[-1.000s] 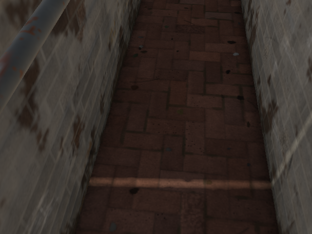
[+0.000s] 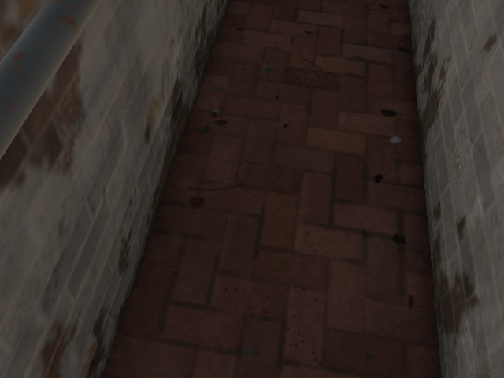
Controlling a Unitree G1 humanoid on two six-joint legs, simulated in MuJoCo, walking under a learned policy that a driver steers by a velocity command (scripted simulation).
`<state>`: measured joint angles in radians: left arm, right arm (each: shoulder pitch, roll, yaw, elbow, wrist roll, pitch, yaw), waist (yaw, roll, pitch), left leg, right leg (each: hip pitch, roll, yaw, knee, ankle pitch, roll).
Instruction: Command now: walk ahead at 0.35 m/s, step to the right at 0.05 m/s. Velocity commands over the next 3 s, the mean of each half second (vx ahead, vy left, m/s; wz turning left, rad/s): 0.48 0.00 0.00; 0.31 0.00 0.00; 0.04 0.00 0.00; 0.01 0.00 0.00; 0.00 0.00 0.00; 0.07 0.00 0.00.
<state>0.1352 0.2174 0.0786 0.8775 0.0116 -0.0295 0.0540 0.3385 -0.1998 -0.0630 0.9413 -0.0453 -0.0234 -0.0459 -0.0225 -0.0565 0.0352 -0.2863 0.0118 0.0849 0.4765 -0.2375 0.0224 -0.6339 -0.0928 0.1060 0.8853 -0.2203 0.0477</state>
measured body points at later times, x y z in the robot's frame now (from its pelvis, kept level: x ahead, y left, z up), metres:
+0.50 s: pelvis +0.23 -0.10 +0.00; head +0.23 -0.12 +0.45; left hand +0.13 +0.15 -0.13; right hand +0.37 -0.36 -0.12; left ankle +0.34 +0.06 -0.65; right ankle +0.13 -0.19 -0.74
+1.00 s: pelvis +0.48 -0.07 +0.01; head +0.52 -0.04 +0.45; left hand +0.59 +0.19 -0.14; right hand +0.51 -0.35 -0.11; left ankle +0.49 +0.02 -0.74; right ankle +0.56 -0.28 -0.68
